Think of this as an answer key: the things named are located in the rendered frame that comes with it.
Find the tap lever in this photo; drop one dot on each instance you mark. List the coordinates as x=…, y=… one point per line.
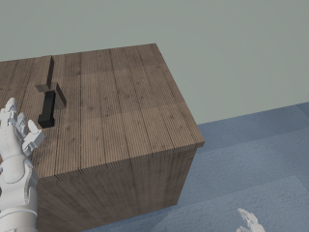
x=46, y=119

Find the counter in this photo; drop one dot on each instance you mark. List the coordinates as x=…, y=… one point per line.
x=123, y=138

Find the robot right hand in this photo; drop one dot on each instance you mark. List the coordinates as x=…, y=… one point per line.
x=251, y=221

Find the robot left hand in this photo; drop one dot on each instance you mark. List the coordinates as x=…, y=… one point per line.
x=14, y=140

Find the left robot forearm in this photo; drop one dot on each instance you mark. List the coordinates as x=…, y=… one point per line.
x=19, y=198

